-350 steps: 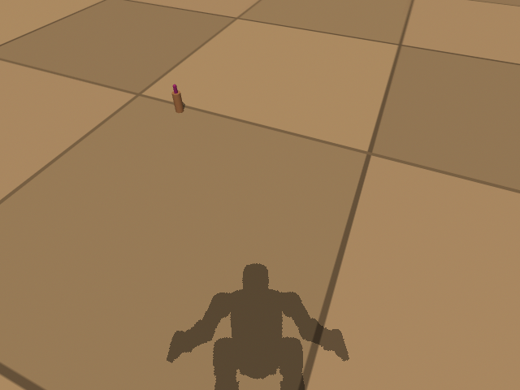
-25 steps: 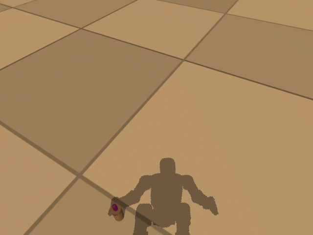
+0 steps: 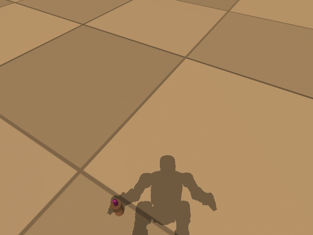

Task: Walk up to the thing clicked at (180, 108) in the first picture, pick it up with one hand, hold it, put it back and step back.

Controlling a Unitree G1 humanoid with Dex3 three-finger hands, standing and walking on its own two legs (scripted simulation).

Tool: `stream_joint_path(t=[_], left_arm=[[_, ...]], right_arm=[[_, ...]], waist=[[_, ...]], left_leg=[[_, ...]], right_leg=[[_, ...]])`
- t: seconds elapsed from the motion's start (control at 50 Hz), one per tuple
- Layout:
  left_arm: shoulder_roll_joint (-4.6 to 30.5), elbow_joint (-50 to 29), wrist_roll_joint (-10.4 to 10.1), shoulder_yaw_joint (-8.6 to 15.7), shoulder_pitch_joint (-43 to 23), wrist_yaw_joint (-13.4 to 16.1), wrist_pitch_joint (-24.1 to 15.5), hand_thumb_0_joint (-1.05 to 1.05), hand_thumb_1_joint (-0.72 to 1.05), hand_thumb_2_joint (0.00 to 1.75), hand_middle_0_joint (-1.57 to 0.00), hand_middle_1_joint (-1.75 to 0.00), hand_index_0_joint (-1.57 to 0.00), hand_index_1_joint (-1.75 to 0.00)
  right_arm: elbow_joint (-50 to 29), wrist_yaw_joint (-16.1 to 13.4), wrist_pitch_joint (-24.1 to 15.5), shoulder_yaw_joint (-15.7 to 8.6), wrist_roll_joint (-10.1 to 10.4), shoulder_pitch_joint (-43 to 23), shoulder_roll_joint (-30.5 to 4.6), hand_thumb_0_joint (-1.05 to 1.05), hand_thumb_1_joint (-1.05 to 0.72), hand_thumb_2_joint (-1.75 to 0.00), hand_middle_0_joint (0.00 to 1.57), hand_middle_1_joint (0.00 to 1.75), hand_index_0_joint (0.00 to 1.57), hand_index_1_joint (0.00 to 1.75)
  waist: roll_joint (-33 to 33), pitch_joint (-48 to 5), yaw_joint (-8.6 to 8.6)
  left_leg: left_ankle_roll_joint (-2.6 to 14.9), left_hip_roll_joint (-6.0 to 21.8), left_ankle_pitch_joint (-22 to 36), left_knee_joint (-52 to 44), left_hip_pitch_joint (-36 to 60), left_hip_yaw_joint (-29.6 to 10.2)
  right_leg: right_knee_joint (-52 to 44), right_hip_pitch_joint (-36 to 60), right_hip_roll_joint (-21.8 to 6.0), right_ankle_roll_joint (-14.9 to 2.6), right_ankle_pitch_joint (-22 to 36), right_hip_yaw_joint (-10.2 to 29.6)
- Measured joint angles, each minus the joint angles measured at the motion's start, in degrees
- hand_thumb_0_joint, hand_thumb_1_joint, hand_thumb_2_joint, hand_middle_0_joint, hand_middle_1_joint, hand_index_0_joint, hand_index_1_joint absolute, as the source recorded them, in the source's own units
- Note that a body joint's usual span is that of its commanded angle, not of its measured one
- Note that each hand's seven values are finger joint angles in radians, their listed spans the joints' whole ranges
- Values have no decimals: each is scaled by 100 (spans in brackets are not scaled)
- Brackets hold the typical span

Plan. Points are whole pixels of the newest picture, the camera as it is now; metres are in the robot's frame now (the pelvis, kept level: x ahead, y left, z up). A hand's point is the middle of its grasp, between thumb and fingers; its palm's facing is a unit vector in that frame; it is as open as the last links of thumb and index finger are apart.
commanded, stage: stand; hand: left
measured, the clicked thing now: (117, 206) +0.39 +0.22 -0.68
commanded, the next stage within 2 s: go down in 1.78 s
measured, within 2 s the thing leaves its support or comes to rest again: neither
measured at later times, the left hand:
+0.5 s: hand out of the picture +0.06 +0.26 -0.16, palm faces -0.03 -0.94 -0.33, open 7.4 cm
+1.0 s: hand out of the picture +0.07 +0.26 -0.16, palm faces -0.02 -0.94 -0.34, open 7.4 cm
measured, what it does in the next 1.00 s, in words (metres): stands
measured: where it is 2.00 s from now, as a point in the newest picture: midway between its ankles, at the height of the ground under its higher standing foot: outside the picture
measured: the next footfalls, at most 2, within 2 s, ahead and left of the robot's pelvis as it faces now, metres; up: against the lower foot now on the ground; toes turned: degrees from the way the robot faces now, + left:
none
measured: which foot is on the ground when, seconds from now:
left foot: down 0.00-1.00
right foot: down 0.00-1.00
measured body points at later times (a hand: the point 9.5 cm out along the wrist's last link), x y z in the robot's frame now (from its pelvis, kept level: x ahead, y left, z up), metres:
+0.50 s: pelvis -0.01 +0.00 +0.00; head +0.00 +0.00 +0.45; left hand +0.06 +0.30 -0.14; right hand +0.07 -0.30 -0.13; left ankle +0.01 +0.13 -0.75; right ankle +0.00 -0.13 -0.75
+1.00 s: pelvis +0.01 +0.00 +0.00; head +0.01 +0.00 +0.45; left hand +0.08 +0.31 -0.13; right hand +0.09 -0.30 -0.13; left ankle +0.01 +0.13 -0.75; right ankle +0.00 -0.14 -0.75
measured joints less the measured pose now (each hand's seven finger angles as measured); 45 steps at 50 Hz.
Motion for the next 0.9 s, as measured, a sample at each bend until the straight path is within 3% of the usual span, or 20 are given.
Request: stream_joint_path(t=[0.9], left_arm=[[28, -121, 18, -36, 189, -11, -12, 1, 90, 90, -20, -30, -20, -30]], right_arm=[[-26, 12, -16, 26, -10, 220, -13, 1, -90, -90, 20, 30, 20, 30]], waist=[[-7, -60, 3]], left_leg=[[38, -70, -41, 73, -106, -80]], right_leg=[[60, -60, -70, 34, -68, -77]])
